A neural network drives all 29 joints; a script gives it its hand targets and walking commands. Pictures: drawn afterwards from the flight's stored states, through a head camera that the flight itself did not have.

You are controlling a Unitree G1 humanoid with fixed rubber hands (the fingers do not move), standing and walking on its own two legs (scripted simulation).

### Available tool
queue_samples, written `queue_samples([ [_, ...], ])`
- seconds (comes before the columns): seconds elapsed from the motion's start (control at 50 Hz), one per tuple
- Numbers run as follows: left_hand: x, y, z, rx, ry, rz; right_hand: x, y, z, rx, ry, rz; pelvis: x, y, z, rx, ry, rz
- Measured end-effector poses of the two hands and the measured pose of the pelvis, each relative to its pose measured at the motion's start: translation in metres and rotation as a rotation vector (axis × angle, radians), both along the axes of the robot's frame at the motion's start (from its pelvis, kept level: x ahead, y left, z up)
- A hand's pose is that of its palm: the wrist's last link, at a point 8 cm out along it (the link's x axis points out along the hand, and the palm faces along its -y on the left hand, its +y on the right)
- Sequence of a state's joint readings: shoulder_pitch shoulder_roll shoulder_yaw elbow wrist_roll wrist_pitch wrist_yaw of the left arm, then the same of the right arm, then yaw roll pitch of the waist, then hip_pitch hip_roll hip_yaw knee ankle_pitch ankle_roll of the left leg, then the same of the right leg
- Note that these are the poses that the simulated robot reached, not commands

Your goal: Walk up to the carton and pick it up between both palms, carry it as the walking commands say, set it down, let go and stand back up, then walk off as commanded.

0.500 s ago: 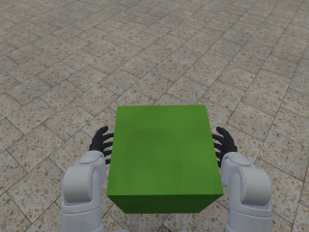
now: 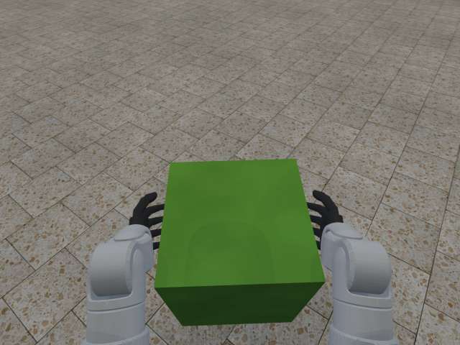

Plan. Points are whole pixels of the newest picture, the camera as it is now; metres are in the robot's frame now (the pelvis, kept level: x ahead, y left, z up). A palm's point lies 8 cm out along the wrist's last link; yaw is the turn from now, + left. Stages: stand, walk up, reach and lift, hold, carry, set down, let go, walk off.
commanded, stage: carry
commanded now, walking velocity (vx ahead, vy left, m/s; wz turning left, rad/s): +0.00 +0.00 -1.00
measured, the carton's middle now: (235, 248) +0.28 +0.01 +0.03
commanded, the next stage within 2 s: none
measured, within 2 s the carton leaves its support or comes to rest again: neither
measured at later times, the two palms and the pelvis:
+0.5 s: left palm (247, 244) +0.28 -0.01 +0.05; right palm (454, 320) +0.15 -0.29 +0.07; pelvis -0.04 -0.04 -0.01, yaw -27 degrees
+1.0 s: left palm (368, 279) +0.22 -0.21 +0.03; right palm out of the picture -0.01 -0.39 +0.05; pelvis -0.06 -0.09 -0.02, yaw -50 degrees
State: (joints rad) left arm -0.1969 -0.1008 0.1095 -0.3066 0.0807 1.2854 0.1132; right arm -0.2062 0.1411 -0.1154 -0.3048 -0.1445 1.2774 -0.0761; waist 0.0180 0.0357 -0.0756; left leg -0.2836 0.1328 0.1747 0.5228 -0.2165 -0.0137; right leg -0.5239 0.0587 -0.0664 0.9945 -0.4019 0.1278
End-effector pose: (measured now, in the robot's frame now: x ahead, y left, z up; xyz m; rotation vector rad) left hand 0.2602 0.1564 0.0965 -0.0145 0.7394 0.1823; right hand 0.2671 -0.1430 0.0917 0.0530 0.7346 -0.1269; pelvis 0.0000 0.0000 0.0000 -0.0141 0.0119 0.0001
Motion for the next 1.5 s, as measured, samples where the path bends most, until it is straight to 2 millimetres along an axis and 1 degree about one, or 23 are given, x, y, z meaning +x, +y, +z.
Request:
queue_samples([
  [0.04, 0.003, -0.013, -0.001, 0.006, -0.015, -0.015, -0.006, -0.012, -0.007, 0.01, -0.014, -0.019, -0.003, -0.006, -0.006, 0.013, 0.009, -0.043],
  [0.08, 0.004, -0.028, -0.009, 0.002, -0.018, -0.03, -0.013, -0.028, -0.017, 0.008, -0.017, -0.038, -0.006, -0.015, -0.015, 0.026, 0.007, -0.098],
  [0.14, 0.009, -0.059, -0.034, -0.022, 0.019, -0.066, -0.023, -0.058, -0.039, -0.003, 0.019, -0.087, -0.012, -0.033, -0.03, 0.002, 0.006, -0.121],
  [0.18, 0.006, -0.079, -0.054, -0.039, 0.077, -0.106, -0.036, -0.077, -0.052, -0.024, 0.077, -0.125, -0.016, -0.04, -0.031, 0.007, 0.02, -0.115],
  [0.24, -0.002, -0.104, -0.08, -0.036, 0.165, -0.205, -0.061, -0.099, -0.063, -0.031, 0.163, -0.21, -0.025, -0.043, -0.026, 0.021, 0.047, -0.177],
  [0.3, -0.005, -0.123, -0.093, -0.058, 0.199, -0.277, -0.084, -0.114, -0.067, -0.035, 0.196, -0.302, -0.035, -0.042, -0.024, 0.016, 0.065, -0.227],
  [0.38, 0.005, -0.142, -0.086, -0.119, 0.126, -0.334, -0.099, -0.124, -0.052, -0.088, 0.121, -0.365, -0.043, -0.038, -0.023, 0.017, 0.082, -0.302],
  [0.48, 0.014, -0.165, -0.056, -0.109, 0.048, -0.413, -0.113, -0.139, -0.028, -0.083, 0.042, -0.442, -0.042, -0.036, -0.009, -0.021, 0.085, -0.45],
  [0.56, 0.016, -0.192, -0.04, -0.087, 0.023, -0.481, -0.129, -0.158, -0.019, -0.071, 0.02, -0.5, -0.04, -0.043, -0.005, -0.031, 0.082, -0.539],
  [0.62, 0.013, -0.22, -0.032, -0.068, 0.002, -0.533, -0.146, -0.178, -0.019, -0.056, 0.0, -0.549, -0.042, -0.055, -0.008, -0.03, 0.07, -0.6],
  [0.68, 0.007, -0.254, -0.03, -0.05, -0.027, -0.589, -0.168, -0.203, -0.027, -0.041, -0.026, -0.603, -0.044, -0.072, -0.021, -0.02, 0.054, -0.647],
  [0.72, 0.0, -0.278, -0.034, -0.029, -0.029, -0.641, -0.185, -0.219, -0.035, -0.021, -0.028, -0.654, -0.048, -0.081, -0.027, -0.031, 0.047, -0.654],
  [0.8, -0.017, -0.315, -0.05, 0.004, 0.05, -0.753, -0.225, -0.238, -0.046, 0.005, 0.049, -0.757, -0.053, -0.09, -0.024, 0.005, 0.035, -0.695],
  [0.9, -0.035, -0.344, -0.063, 0.001, 0.109, -0.866, -0.264, -0.246, -0.048, 0.007, 0.108, -0.872, -0.059, -0.091, -0.019, 0.033, 0.05, -0.783],
  [1.0, -0.04, -0.363, -0.063, -0.056, 0.073, -0.934, -0.282, -0.248, -0.037, -0.044, 0.07, -0.946, -0.06, -0.086, -0.024, 0.04, 0.059, -0.881],
  [1.06, -0.043, -0.373, -0.056, -0.073, 0.055, -0.959, -0.293, -0.248, -0.032, -0.058, 0.05, -0.976, -0.061, -0.084, -0.021, 0.04, 0.042, -0.994],
  [1.14, -0.057, -0.392, -0.04, -0.048, 0.044, -1.024, -0.32, -0.248, -0.028, -0.036, 0.041, -1.037, -0.064, -0.088, -0.015, 0.018, 0.041, -1.086],
  [1.2, -0.075, -0.413, -0.031, -0.03, 0.024, -1.084, -0.347, -0.253, -0.029, -0.02, 0.021, -1.096, -0.071, -0.094, -0.016, 0.004, 0.033, -1.153],
  [1.24, -0.091, -0.43, -0.029, -0.027, 0.001, -1.128, -0.368, -0.259, -0.03, -0.016, -0.003, -1.141, -0.079, -0.101, -0.021, -0.003, 0.026, -1.19],
  [1.28, -0.109, -0.449, -0.029, -0.025, -0.026, -1.176, -0.392, -0.265, -0.034, -0.011, -0.031, -1.192, -0.089, -0.107, -0.029, -0.021, 0.023, -1.209],
  [1.34, -0.137, -0.471, -0.037, -0.003, -0.005, -1.256, -0.427, -0.267, -0.041, 0.008, -0.008, -1.269, -0.101, -0.111, -0.029, 0.004, 0.017, -1.217],
  [1.42, -0.169, -0.488, -0.052, 0.033, 0.066, -1.353, -0.466, -0.261, -0.046, 0.047, 0.06, -1.368, -0.113, -0.108, -0.024, 0.041, 0.016, -1.287],
  [1.5, -0.191, -0.496, -0.061, 0.018, 0.105, -1.418, -0.492, -0.249, -0.046, 0.036, 0.095, -1.437, -0.121, -0.1, -0.021, 0.054, 0.027, -1.344],
])
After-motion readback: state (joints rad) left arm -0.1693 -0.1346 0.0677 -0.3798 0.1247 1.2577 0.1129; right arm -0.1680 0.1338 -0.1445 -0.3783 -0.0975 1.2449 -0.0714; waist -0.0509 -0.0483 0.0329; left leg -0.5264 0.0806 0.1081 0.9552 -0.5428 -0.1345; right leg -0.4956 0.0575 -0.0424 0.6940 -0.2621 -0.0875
